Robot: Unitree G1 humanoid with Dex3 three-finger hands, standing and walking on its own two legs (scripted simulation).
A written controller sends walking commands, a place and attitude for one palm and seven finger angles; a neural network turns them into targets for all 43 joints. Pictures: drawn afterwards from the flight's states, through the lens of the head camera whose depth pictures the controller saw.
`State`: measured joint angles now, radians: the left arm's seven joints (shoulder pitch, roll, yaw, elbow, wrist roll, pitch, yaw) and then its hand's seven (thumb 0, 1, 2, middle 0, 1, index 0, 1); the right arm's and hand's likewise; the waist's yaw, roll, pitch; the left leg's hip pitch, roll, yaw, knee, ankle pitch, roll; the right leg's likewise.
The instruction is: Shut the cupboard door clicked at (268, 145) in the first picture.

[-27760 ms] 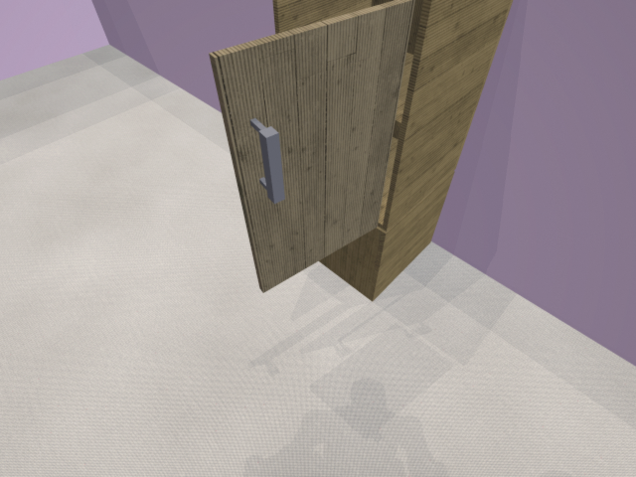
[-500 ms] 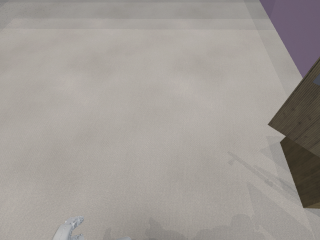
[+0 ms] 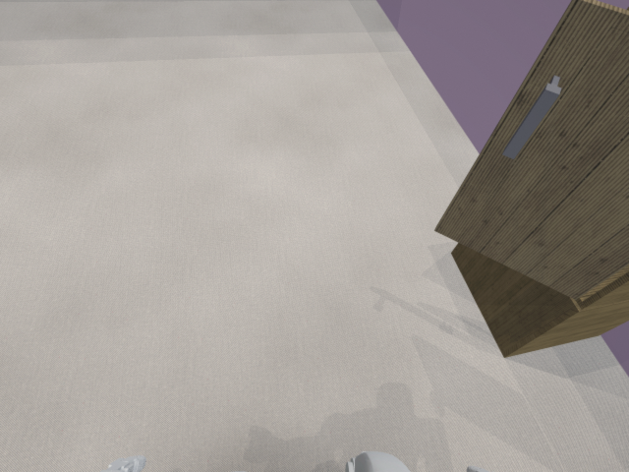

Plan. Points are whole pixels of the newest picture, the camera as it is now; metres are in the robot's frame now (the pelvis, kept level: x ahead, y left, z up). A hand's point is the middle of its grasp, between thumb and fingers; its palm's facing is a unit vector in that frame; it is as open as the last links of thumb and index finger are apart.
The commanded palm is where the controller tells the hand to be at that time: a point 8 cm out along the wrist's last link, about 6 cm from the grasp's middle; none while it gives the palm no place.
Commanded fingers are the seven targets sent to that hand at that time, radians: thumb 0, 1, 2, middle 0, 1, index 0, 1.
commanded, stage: turn to face it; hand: left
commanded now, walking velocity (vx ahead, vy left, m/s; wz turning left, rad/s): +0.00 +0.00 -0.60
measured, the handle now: (531, 117) +0.69 -0.34 +0.07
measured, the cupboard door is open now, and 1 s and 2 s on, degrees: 47 47 47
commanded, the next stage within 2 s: take the last steps up to it in 0.70 s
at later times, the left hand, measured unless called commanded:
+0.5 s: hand (224, 445) +0.17 +0.13 -0.16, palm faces -0.27 -0.93 -0.24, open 7.4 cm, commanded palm none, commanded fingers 0.00 0.90 0.90 -0.20 -0.30 -0.20 -0.30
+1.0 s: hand (251, 407) +0.22 +0.10 -0.17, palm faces -0.44 -0.87 -0.23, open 7.4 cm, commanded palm none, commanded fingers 0.00 0.90 0.90 -0.20 -0.30 -0.20 -0.30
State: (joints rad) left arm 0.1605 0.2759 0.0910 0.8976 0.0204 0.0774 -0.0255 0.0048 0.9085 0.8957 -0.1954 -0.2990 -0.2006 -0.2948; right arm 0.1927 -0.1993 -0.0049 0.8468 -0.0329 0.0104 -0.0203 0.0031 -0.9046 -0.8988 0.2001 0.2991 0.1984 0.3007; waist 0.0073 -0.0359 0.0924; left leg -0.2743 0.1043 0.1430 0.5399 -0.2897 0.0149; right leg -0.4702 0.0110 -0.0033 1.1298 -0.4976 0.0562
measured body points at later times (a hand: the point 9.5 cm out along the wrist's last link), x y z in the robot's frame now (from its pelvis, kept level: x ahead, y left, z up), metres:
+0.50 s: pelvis +0.02 -0.04 +0.00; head +0.07 -0.05 +0.44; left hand +0.18 +0.18 -0.14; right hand +0.02 -0.31 -0.14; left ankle +0.05 +0.09 -0.69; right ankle -0.02 -0.15 -0.74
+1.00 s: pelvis +0.05 -0.05 -0.01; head +0.07 -0.06 +0.44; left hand +0.24 +0.15 -0.15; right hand -0.05 -0.27 -0.16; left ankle +0.08 +0.08 -0.74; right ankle -0.03 -0.13 -0.74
